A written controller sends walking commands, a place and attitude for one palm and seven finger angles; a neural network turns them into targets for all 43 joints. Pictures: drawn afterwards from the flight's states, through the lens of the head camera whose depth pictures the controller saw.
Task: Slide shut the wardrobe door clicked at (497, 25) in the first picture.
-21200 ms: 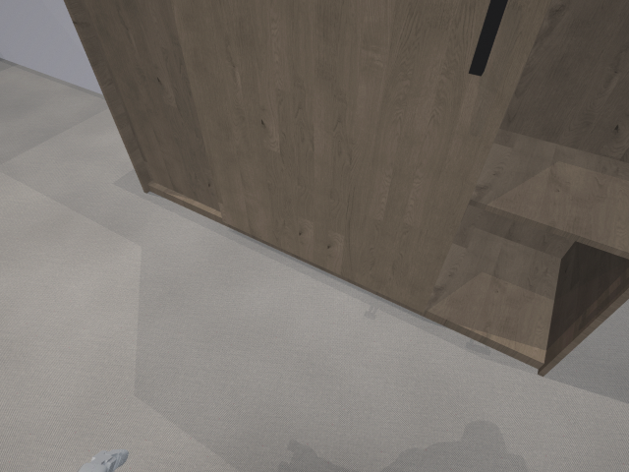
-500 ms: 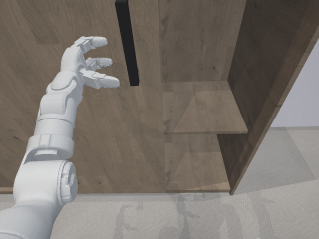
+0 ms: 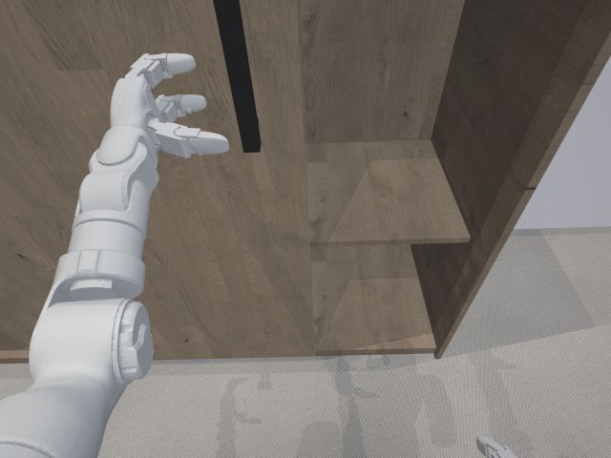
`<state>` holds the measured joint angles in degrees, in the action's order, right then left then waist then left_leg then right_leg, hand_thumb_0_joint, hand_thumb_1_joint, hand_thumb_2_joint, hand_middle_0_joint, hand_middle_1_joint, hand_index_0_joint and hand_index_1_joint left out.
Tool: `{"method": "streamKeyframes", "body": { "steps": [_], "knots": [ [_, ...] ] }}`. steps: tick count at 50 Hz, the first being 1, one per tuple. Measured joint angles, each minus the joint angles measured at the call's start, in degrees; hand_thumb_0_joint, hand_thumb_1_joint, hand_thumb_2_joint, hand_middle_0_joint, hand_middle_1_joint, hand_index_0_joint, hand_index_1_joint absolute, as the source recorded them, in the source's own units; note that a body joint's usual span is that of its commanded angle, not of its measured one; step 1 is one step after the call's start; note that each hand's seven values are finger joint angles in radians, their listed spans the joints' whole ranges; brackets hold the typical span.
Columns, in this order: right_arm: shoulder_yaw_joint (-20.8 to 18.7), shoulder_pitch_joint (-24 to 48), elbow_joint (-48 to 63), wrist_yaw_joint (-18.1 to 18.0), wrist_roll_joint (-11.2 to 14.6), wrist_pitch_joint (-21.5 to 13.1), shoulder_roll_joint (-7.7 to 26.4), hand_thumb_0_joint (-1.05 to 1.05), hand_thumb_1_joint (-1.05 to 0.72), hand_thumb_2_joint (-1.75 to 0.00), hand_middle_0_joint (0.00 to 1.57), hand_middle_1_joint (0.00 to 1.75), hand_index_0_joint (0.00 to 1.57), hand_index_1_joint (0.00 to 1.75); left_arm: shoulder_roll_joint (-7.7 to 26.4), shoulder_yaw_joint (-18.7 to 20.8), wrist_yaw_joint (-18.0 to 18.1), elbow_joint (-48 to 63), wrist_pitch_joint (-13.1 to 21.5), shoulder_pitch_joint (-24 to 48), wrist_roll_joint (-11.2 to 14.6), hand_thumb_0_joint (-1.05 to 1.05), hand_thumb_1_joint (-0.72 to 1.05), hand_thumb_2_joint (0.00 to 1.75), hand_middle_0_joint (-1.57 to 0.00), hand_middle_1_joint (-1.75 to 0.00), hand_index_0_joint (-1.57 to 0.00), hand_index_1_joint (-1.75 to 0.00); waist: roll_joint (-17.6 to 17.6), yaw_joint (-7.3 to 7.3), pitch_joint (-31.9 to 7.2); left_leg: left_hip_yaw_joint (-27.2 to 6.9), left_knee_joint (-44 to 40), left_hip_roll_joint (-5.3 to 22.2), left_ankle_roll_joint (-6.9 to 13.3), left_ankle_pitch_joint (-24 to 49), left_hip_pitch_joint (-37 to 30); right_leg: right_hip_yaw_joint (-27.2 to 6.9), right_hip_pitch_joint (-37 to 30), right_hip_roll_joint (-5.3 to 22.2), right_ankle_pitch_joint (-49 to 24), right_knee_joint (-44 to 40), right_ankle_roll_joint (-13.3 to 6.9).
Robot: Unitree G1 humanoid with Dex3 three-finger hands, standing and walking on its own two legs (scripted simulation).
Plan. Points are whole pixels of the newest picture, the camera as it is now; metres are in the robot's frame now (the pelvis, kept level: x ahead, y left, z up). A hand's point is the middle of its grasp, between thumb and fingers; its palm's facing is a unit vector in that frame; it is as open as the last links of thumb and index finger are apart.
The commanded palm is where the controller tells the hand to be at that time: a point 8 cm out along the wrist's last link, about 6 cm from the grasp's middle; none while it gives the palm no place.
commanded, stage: move the hooked fingers beside the handle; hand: left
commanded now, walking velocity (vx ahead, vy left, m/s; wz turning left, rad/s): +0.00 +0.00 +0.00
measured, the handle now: (242, 70) +0.53 +0.07 +0.26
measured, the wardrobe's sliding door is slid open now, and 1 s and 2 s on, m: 0.41 0.41 0.41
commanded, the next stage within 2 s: feel for the door with the fingertips in 1.60 s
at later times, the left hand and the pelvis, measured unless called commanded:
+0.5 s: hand (186, 102) +0.45 +0.13 +0.26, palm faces +0.01 -1.00 -0.01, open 14.0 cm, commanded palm +0.43 +0.19 +0.24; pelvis +0.00 +0.00 +0.00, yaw +0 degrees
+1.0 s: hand (195, 116) +0.47 +0.13 +0.24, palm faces +0.01 -1.00 +0.00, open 14.0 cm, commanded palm +0.44 +0.19 +0.25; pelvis +0.00 +0.00 +0.00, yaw +0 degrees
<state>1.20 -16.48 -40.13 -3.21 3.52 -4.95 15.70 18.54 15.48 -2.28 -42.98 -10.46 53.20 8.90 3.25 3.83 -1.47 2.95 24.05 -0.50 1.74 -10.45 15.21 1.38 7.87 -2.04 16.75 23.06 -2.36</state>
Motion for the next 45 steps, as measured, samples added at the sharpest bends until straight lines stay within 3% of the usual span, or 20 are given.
{"method": "streamKeyframes", "body": {
  "steps": [4, 8, 12, 17, 21, 27, 29, 37, 45],
  "knots": [
    [-0.3, -1.8, -1.0, 0.2, 0.2, -0.3, 0.0, 0.01, -0.9, -0.9, 0.2, 0.3, 0.2, 0.3, 1.1, -0.1, -0.7, 1.6, 2.2, 0.6, -0.3, -0.02, -0.5, 0.3, -0.3, -1.2, -0.3, -1.2, -0.3, 0.08, -0.3, 0.3, -0.1, 0.1, -0.1, -0.3, -0.6, -0.3, -0.6, -0.1, 0.1, -0.3, 0.0],
    [-0.3, -3.1, -1.5, 0.3, 0.8, 0.8, 0.6, 0.01, -0.9, -0.9, 0.2, 0.3, 0.2, 0.3, 2.4, -1.0, -2.7, -2.4, -1.9, 2.4, 0.2, -0.02, -0.5, 0.3, -0.3, -1.2, -0.3, -1.2, -0.2, 0.06, -1.7, 0.3, 0.1, 0.1, 0.0, -0.7, -0.5, -0.3, -0.7, -0.1, 0.2, -0.6, 0.0],
    [-0.8, -3.3, -0.9, 0.3, 0.9, 1.4, 1.4, 0.01, -0.9, -0.9, 0.2, 0.3, 0.2, 0.3, 1.7, -0.8, -3.1, -1.9, -4.5, -0.6, 1.2, -0.01, -0.5, 0.3, -0.3, -1.2, -0.3, -1.2, 0.5, 0.07, -1.9, 0.4, 0.0, 0.0, 0.1, -0.8, -0.5, -0.4, -0.9, 0.0, 0.1, -1.0, 0.2],
    [-1.1, -2.0, -0.2, 0.1, 0.4, 0.3, 0.9, 0.01, -0.9, -0.9, 0.2, 0.3, 0.2, 0.3, -0.5, -0.1, -1.1, 7.2, -1.5, -6.2, 0.9, -0.02, -0.5, 0.3, -0.3, -1.2, -0.3, -1.2, 0.1, -0.15, -0.6, 0.6, -0.4, 0.0, 0.2, -0.6, -1.5, -0.7, -1.7, 0.0, 0.0, -1.1, 0.2],
    [-0.9, -0.5, -0.4, 0.3, 0.4, -0.5, 0.2, 0.01, -0.9, -0.9, 0.2, 0.3, 0.2, 0.3, -1.5, -1.5, -0.4, 11.2, -0.4, -5.5, 0.7, -0.02, -0.5, 0.3, -0.3, -1.2, -0.3, -1.2, -0.3, -0.82, -0.5, 0.3, -0.1, -0.1, 0.0, -0.7, -1.8, -0.3, -2.1, 0.1, 0.2, -0.8, 0.1],
    [0.2, 2.0, -0.1, 0.2, 0.9, 1.3, 0.2, 0.01, -0.9, -0.9, 0.2, 0.3, 0.2, 0.3, -0.1, -2.8, -0.9, 1.8, -7.0, 0.4, 0.8, -0.01, -0.51, 0.3, -0.3, -1.2, -0.3, -1.2, 0.0, -1.03, -1.9, -0.4, 0.3, -0.2, 0.0, -0.5, -0.8, 0.3, -1.2, 0.1, 0.3, -0.4, 0.1],
    [0.2, 2.2, 0.5, 0.2, 0.9, 1.4, 0.3, 0.01, -0.9, -0.9, 0.2, 0.3, 0.2, 0.3, -0.1, -2.8, -0.7, 0.2, -7.7, 0.3, 0.9, -0.01, -0.51, 0.3, -0.3, -1.2, -0.3, -1.2, 0.3, -1.0, -1.8, -0.5, 0.2, -0.2, 0.0, -0.3, -0.5, 0.4, -0.9, 0.1, 0.1, -0.4, 0.1],
    [0.2, 1.4, 0.0, 0.1, 0.3, 0.1, -0.3, 0.01, -0.9, -0.9, 0.2, 0.3, 0.2, 0.3, -0.9, -1.6, -0.4, 4.6, -0.1, -1.4, 0.9, -0.02, -0.5, 0.3, -0.3, -1.2, -0.3, -1.2, -0.4, -1.06, -0.2, -0.5, -0.1, -0.1, -0.1, 0.0, -1.1, 0.4, -1.4, 0.0, 0.1, -0.4, -0.1],
    [-0.1, -1.0, -0.9, 0.0, 1.0, 1.2, 0.8, 0.01, -0.9, -0.9, 0.2, 0.3, 0.2, 0.3, 2.1, -2.4, -2.1, -4.2, -4.3, 2.9, 0.4, -0.01, -0.5, 0.3, -0.3, -1.2, -0.3, -1.2, 0.2, -0.3, -1.3, -0.5, 0.3, 0.0, -0.1, -0.3, 0.1, 0.4, -0.4, -0.1, 0.1, -0.5, -0.1]
  ]
}}
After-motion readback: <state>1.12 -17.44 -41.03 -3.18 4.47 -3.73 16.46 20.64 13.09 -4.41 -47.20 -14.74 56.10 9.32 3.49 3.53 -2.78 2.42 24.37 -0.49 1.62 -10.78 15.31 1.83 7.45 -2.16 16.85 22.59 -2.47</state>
